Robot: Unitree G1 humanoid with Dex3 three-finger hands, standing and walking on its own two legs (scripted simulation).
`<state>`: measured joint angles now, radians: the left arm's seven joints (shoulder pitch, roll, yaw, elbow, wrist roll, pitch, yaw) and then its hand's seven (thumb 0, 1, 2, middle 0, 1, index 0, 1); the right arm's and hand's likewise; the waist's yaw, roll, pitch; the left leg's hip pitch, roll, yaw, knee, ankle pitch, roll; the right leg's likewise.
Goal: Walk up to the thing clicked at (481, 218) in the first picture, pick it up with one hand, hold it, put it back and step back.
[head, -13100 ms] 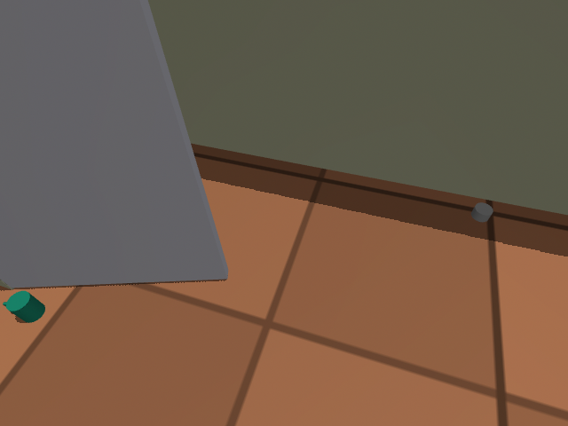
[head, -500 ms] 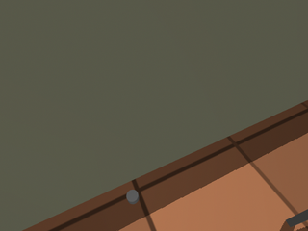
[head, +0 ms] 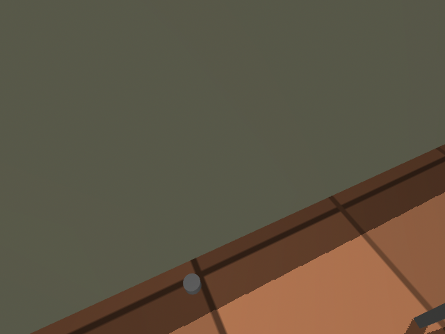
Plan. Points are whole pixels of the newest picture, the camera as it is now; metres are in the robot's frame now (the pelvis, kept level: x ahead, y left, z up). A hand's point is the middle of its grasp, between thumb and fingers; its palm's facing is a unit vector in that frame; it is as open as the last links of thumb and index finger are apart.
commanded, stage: stand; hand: left
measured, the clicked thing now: (192, 283) +0.44 +0.21 -0.76
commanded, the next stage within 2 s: walk up in 0.06 s
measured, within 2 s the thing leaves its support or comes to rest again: neither
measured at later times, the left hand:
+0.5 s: hand out of the picture +0.06 +0.32 -0.19, palm faces -0.03 -0.93 -0.36, open 7.4 cm
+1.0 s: hand out of the picture -0.08 +0.28 -0.15, palm faces -0.06 -0.91 -0.41, open 7.4 cm
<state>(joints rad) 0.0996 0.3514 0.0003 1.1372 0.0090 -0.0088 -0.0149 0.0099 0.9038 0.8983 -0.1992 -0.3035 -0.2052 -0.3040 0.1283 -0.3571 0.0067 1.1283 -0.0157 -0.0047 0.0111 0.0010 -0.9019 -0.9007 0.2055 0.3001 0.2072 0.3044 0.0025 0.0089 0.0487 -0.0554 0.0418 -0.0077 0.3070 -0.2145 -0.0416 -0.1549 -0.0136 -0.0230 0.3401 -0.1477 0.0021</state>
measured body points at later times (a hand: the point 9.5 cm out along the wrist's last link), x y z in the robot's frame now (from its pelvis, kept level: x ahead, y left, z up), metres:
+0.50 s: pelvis -0.09 +0.06 -0.02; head -0.01 +0.09 +0.42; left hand +0.06 +0.37 -0.16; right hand -0.04 -0.27 -0.13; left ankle -0.09 +0.16 -0.75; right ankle -0.07 -0.10 -0.68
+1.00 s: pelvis -0.20 +0.03 -0.02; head -0.15 +0.01 +0.43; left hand -0.07 +0.33 -0.12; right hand -0.10 -0.30 -0.14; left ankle -0.22 +0.16 -0.68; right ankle -0.18 -0.08 -0.75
